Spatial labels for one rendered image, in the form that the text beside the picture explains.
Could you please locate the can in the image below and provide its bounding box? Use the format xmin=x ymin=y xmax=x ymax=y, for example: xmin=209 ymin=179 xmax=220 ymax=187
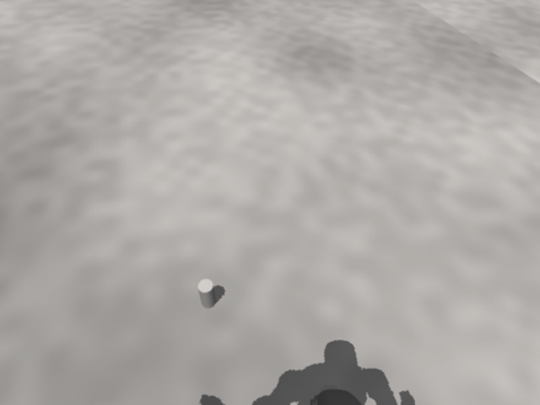
xmin=198 ymin=279 xmax=216 ymax=308

